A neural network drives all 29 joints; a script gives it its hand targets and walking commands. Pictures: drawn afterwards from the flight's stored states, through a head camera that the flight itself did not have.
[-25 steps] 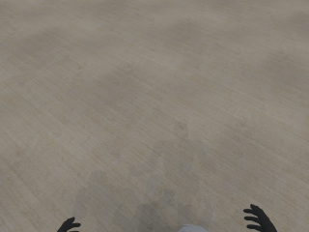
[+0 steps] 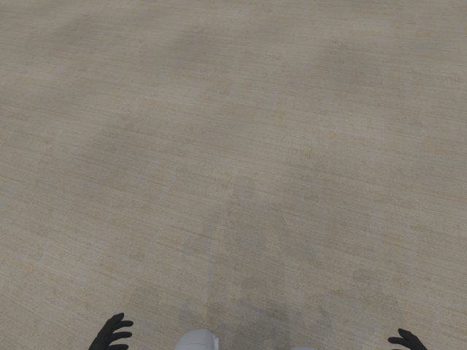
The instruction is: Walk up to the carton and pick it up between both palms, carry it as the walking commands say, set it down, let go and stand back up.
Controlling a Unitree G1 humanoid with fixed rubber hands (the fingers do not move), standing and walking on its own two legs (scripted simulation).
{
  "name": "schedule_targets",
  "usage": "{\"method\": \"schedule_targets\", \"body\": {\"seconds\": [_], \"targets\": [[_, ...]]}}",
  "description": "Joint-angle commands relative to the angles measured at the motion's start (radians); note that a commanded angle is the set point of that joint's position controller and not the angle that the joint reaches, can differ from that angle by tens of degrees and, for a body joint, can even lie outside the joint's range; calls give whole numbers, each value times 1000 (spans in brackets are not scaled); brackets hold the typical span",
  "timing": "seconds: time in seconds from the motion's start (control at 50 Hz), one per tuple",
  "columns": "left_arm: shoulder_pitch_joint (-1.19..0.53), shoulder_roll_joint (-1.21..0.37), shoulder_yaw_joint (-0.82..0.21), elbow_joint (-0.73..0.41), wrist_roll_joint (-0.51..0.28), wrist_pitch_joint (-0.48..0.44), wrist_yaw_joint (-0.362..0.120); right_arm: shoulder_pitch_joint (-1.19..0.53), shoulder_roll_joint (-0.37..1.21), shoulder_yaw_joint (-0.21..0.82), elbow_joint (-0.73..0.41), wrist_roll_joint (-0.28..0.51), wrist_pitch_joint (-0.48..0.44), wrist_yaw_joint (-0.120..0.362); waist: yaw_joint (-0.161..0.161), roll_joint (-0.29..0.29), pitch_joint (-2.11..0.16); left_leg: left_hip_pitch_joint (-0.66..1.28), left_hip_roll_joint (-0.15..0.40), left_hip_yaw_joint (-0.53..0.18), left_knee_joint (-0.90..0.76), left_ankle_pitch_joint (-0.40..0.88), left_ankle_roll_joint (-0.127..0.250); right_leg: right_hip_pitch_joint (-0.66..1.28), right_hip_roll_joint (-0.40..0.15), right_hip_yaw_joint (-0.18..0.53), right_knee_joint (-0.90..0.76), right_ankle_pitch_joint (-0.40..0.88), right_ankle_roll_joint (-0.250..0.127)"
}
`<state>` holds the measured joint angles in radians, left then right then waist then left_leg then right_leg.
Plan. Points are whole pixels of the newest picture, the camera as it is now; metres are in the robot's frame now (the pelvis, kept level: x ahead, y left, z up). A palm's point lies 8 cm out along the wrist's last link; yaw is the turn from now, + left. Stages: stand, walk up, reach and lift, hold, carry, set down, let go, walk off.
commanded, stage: walk up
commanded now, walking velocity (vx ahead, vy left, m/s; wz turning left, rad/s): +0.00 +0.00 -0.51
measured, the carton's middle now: out of the picture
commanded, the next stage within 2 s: none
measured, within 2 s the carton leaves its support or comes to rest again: neither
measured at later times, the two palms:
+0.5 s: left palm (114, 319) +0.18 +0.27 -0.11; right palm out of the picture +0.00 -0.25 -0.09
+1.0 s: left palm (124, 323) +0.17 +0.24 -0.11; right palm out of the picture +0.01 -0.29 -0.10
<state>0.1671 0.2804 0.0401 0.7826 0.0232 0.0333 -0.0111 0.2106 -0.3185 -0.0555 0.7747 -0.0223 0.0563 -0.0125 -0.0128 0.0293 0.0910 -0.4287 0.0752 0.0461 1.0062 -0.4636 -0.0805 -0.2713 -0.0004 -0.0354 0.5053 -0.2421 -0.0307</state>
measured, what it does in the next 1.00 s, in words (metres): steps on the spot, turning right: left foot, then right foot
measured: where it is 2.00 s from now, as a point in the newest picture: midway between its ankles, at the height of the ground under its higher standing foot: (320, 325)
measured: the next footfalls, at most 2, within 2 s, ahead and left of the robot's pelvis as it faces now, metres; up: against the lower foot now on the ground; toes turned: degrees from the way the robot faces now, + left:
left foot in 0.26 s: +0.03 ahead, +0.13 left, +0.00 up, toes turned -2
right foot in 0.66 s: -0.02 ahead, -0.11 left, +0.00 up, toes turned -26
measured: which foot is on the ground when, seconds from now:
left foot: up 0.00-0.24, down 0.26-0.66, up 0.68-1.00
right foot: down 0.00-0.26, up 0.28-0.64, down 0.66-1.00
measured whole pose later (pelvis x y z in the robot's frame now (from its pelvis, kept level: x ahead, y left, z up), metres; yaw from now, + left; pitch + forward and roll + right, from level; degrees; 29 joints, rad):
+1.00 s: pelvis +0.01 +0.01 +0.01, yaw -30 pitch +1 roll +1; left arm 0.30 0.30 0.05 0.85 0.02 0.02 -0.01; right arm 0.13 -0.29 -0.02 0.80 -0.02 0.02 0.02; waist 0.06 -0.01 0.04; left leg -0.37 0.04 0.05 0.69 -0.39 -0.08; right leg -0.21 0.01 0.07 0.44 -0.24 -0.01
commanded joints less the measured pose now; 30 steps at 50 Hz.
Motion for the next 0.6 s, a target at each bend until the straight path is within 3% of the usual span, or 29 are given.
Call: {"method": "schedule_targets", "body": {"seconds": [0.0, 0.1, 0.16, 0.2, 0.22, 0.24, 0.26, 0.28, 0.3, 0.32, 0.36, 0.4, 0.5, 0.58], "targets": [[1, 166, 51, -58, 5, -18, 8, 12, -64, -16, -68, 2, -6, 1, 7, -178, -165, -45, -6, -30, 1, 31, -5, 126, -232, 223, -143, 515, -107], [35, 175, 61, -65, 12, -9, 6, -27, -47, -9, -78, 13, -2, -2, 13, -194, -143, 26, -42, -14, -175, 50, 3, 64, -226, 300, -201, 309, -115], [8, 181, 67, -68, 9, 0, 2, 12, -31, -4, -66, 19, -12, -6, -10, -217, -139, 137, -75, 11, -319, 62, 18, 19, -199, 325, -210, 233, -97], [-8, 180, 70, -64, 1, 8, -3, 73, -20, -2, -47, 21, -26, -15, -45, -200, -151, 271, -85, 60, -518, 180, 30, -13, -157, 317, -161, 179, -60], [-2, 161, 65, -67, -3, 7, -5, 112, -41, -8, -37, 17, -35, -22, -65, -165, -166, 380, -37, 38, -598, 247, 41, -75, -129, 307, -112, 114, -30], [13, 113, 51, -75, 0, 4, -6, 141, -104, -19, -29, 9, -39, -26, -75, -7, -146, 443, 113, -123, -693, 197, 76, -180, -61, 242, 45, -16, 10], [18, 64, 35, -120, 21, -3, -6, 95, -197, -32, -52, -7, -34, -28, -54, 278, -126, 403, 357, -370, -793, 298, 182, -300, 67, 69, 318, -290, 52], [-33, 100, 52, -117, 12, 7, 4, 49, -200, -22, -64, 4, -36, -20, -40, 208, -82, 260, 425, -386, -793, 355, 261, -289, 12, 71, 520, -355, 68], [-33, 115, 61, -107, 4, 17, 2, 3, -162, -6, -73, 5, -37, -15, -18, 97, -52, 191, 375, -299, -775, 365, 257, -270, -5, 104, 622, -307, 70], [-7, 118, 64, -90, 0, 23, -7, -48, -124, 9, -78, 4, -38, -14, 1, 64, -34, 165, 316, -194, -757, 388, 236, -258, -6, 103, 695, -237, 75], [25, 113, 62, -73, -5, 28, -20, -69, -86, 16, -75, -2, -48, -20, 10, 97, -33, 188, 252, -77, -721, 477, 210, -258, -9, 60, 743, -161, 96], [-3, 98, 51, -81, -11, 28, -25, -21, -84, 12, -53, -5, -53, -19, -3, 123, -43, 253, 230, -15, -680, 591, 192, -266, -15, 28, 651, -157, 108], [-94, 69, 25, -113, -24, 23, -35, 95, -129, -20, -2, -1, -49, -13, -35, 188, -91, 398, 235, 44, -592, 818, 193, -201, -25, -44, 302, -196, 108], [-63, 76, 26, -107, -26, 17, -27, 82, -156, -44, -4, -8, -35, -5, -23, 188, -116, 378, 277, 25, -553, 754, 191, -98, -13, -72, 155, -199, 95]]}}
